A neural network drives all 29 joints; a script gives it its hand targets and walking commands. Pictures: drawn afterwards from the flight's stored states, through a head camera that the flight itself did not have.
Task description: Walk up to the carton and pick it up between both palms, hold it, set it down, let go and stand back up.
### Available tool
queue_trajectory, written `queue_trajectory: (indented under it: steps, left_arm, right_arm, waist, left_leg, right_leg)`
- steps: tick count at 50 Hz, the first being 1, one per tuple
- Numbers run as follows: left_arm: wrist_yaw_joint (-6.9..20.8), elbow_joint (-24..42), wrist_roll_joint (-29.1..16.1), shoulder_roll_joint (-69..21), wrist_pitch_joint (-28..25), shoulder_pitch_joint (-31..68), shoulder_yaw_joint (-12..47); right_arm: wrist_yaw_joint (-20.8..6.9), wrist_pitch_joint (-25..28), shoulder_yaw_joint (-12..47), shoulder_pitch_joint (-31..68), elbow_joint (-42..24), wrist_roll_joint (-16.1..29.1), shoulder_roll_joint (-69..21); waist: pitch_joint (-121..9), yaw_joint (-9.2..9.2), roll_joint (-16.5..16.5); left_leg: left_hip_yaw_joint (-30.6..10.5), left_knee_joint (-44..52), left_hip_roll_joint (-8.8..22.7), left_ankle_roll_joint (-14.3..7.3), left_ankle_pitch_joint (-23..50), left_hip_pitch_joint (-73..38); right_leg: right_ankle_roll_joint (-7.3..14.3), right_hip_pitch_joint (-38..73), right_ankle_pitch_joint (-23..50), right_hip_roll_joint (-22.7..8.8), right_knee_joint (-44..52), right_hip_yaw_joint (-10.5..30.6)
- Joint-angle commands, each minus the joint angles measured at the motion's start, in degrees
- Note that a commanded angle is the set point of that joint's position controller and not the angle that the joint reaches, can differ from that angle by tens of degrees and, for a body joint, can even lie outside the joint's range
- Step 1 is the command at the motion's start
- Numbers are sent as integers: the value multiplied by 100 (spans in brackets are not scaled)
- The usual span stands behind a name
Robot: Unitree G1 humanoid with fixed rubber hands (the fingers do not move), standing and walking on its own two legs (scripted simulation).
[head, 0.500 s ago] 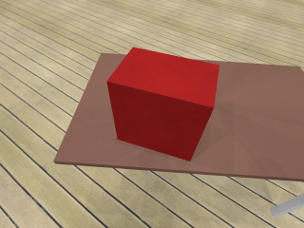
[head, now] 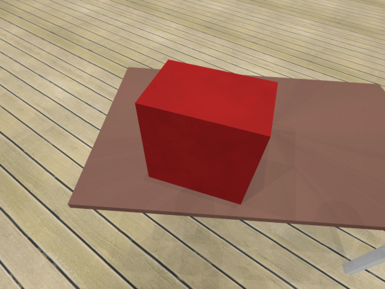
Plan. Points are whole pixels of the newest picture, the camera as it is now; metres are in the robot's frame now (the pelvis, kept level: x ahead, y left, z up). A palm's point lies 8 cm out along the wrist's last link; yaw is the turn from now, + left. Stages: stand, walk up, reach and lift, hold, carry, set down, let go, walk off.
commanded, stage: stand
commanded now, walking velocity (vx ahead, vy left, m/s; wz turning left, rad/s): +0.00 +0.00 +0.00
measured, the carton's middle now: (205, 134) +0.49 -0.04 +0.01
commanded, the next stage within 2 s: none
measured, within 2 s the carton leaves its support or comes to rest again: neither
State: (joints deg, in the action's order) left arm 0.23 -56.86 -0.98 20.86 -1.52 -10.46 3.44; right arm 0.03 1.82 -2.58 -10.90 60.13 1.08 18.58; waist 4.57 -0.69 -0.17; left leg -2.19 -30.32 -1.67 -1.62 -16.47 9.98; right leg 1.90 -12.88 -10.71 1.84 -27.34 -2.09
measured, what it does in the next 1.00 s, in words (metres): stands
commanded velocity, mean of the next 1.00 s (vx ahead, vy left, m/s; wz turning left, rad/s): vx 0.00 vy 0.00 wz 0.00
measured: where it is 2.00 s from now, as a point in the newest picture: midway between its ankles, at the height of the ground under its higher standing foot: outside the picture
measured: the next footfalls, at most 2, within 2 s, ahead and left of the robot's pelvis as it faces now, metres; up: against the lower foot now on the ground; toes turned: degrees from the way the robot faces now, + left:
none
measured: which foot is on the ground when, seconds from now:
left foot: down 0.00-1.00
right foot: down 0.00-1.00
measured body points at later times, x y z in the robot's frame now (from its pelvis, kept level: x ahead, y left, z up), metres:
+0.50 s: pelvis +0.00 +0.00 +0.00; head +0.01 +0.01 +0.45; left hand +0.08 +0.29 -0.13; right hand +0.06 -0.30 -0.13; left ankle +0.00 +0.11 -0.74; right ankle +0.05 -0.10 -0.74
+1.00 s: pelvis +0.00 +0.00 +0.00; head +0.01 +0.01 +0.45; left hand +0.08 +0.29 -0.13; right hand +0.06 -0.30 -0.13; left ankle +0.00 +0.11 -0.74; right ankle +0.05 -0.10 -0.74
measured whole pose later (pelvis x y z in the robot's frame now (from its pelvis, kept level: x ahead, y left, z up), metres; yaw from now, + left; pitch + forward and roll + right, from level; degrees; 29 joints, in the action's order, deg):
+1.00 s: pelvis +0.00 +0.00 +0.00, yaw +0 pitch -4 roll -1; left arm 0.3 -57.0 -1.0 20.9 -1.5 -10.2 3.4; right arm 0.0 1.8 -2.6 -10.9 60.1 1.1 18.6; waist 4.6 -0.7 -0.2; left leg -2.2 -30.2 -1.7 -1.6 -16.4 9.9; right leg 1.9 -12.9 -10.7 1.8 -27.3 -2.1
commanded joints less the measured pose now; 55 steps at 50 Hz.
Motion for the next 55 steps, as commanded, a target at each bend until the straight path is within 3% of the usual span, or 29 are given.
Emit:
queue_trajectory:
  steps: [1,37,48,55]
  left_arm:
    - [-57,26,152,1193,-122,485,-365]
    - [-56,33,158,1194,-123,539,-368]
    - [-50,26,159,1181,-104,526,-376]
    - [-54,-4,153,1174,-131,486,-367]
  right_arm:
    - [37,48,-42,566,-297,-170,1315]
    - [47,59,-31,588,-310,-173,1292]
    - [47,53,-43,624,-322,-175,1319]
    - [37,65,-48,588,-321,-174,1326]
  waist:
    - [-368,22,511]
    - [-411,36,562]
    - [-297,-2,543]
    - [-435,24,526]
  left_leg:
    - [-885,1617,867,-53,361,106]
    - [-832,1561,860,-44,528,-4]
    - [-905,1667,899,-54,247,192]
    - [-843,1566,852,-30,541,-7]
  right_leg:
    - [98,547,84,-901,842,936]
    - [105,504,195,-921,846,943]
    - [95,516,-54,-868,848,914]
    - [105,559,260,-923,853,950]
